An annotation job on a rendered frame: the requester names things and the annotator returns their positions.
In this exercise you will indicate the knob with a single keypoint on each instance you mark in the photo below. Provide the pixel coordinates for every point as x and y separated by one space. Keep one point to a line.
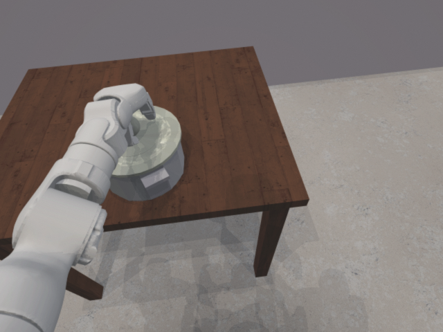
135 123

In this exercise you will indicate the table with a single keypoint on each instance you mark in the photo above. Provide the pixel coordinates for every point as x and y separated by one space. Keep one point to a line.
237 158

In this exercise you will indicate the left robot hand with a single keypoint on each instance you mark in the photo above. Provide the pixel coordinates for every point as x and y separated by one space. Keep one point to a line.
138 98

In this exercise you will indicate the lid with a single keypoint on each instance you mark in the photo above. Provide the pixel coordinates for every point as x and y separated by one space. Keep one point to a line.
158 141

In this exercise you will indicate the robot left upper arm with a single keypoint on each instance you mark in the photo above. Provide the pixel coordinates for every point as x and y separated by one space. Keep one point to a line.
63 230

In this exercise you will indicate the left robot forearm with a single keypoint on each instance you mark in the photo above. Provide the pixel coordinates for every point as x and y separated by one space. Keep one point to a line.
85 169

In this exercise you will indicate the pot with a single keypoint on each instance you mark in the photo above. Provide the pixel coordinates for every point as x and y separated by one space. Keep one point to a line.
152 184

